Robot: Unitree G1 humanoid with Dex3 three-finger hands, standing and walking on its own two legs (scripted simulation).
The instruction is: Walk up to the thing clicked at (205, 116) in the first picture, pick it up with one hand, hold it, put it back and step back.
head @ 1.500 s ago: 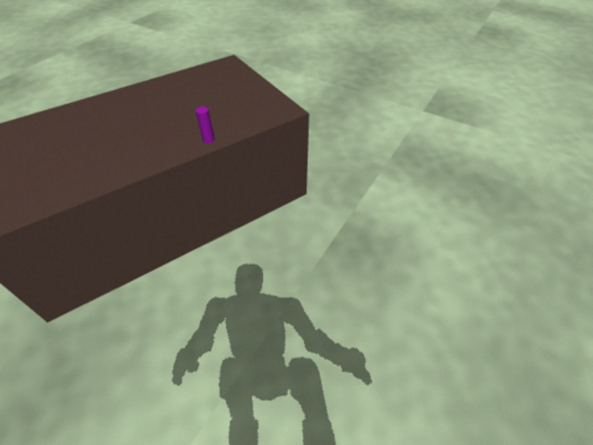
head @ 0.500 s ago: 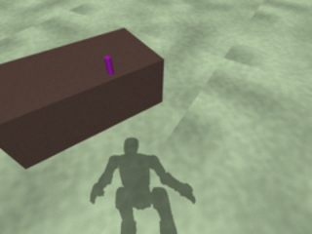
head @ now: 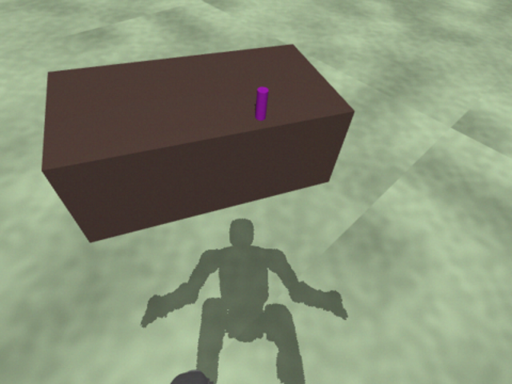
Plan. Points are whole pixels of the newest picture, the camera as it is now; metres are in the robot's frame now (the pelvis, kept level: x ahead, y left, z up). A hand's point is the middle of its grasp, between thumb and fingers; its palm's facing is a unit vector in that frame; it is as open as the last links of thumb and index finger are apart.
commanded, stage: walk up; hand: right
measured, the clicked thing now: (261, 104) +1.10 -0.04 -0.23
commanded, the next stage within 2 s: none
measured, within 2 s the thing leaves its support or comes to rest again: neither
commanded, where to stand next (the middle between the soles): +0.66 +0.02 m, yaw +21 degrees
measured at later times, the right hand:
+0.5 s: hand (386, 279) +0.34 -0.27 -0.12, palm faces -0.27 +0.89 -0.36, open 7.4 cm
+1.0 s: hand (351, 193) +0.55 -0.23 -0.09, palm faces -0.32 +0.85 -0.42, open 7.3 cm
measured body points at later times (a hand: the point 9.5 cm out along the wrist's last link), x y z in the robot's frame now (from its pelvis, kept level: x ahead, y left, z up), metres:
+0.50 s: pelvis +0.21 -0.02 +0.02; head +0.23 -0.04 +0.47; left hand +0.20 +0.31 -0.07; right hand +0.35 -0.32 -0.10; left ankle +0.15 +0.10 -0.64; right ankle +0.27 -0.13 -0.71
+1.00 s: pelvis +0.39 +0.00 +0.02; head +0.39 +0.03 +0.47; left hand +0.34 +0.32 -0.11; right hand +0.56 -0.28 -0.06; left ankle +0.37 +0.13 -0.71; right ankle +0.51 -0.13 -0.67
